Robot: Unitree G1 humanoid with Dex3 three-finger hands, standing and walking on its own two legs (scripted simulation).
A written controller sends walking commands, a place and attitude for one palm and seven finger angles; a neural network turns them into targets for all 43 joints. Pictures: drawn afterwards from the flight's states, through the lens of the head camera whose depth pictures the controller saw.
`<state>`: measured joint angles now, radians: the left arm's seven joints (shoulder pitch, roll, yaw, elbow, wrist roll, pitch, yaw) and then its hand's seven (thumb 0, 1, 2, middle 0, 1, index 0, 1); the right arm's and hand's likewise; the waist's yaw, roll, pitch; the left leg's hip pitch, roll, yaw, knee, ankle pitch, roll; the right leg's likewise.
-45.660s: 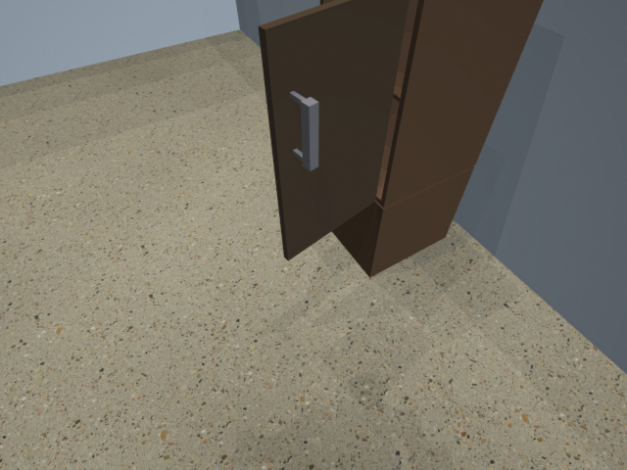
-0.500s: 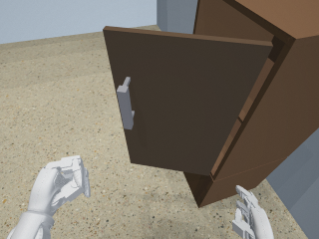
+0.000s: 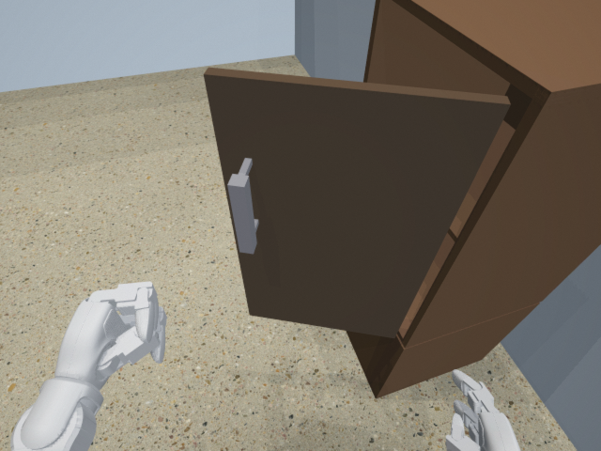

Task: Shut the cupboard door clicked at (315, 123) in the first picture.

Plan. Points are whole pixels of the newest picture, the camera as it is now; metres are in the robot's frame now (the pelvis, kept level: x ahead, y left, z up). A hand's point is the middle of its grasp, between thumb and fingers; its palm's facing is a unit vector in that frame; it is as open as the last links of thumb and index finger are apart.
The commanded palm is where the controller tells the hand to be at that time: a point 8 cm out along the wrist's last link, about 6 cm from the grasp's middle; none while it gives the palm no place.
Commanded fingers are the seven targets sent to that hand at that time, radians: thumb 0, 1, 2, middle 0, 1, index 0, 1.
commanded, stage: raise the hand and make a fist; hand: left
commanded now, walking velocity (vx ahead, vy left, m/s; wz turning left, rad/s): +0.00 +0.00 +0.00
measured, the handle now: (247, 207) +0.43 +0.11 +0.09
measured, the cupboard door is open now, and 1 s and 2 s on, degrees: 62 62 60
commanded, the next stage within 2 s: bring the fist close to the handle in 0.10 s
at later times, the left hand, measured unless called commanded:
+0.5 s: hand (190, 313) +0.26 +0.15 +0.09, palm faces -0.07 -1.00 -0.05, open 3.1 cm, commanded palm +0.24 +0.20 +0.09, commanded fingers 0.00 0.90 0.90 -1.30 -1.50 -1.30 -1.50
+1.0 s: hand (235, 279) +0.30 +0.11 +0.09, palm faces -0.08 -1.00 -0.04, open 3.1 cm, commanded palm +0.29 +0.16 +0.09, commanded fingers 0.00 0.90 0.90 -1.30 -1.50 -1.30 -1.50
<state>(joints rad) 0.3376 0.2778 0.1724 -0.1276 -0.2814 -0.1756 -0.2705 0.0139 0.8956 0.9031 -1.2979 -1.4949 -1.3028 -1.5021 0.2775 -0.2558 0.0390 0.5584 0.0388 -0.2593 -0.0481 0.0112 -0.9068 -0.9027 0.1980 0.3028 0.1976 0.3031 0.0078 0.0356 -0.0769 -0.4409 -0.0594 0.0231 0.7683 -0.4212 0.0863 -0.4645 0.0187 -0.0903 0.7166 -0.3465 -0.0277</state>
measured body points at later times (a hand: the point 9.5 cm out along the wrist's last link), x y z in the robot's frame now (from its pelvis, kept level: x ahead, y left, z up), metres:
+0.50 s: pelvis -0.01 -0.01 +0.00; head +0.01 -0.02 +0.45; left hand +0.25 +0.21 +0.09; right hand +0.17 -0.24 -0.07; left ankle -0.02 +0.06 -0.71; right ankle +0.01 -0.11 -0.71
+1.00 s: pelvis +0.00 -0.03 +0.00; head +0.02 -0.04 +0.45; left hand +0.30 +0.16 +0.10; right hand +0.16 -0.27 -0.08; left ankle -0.02 +0.06 -0.71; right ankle +0.01 -0.11 -0.71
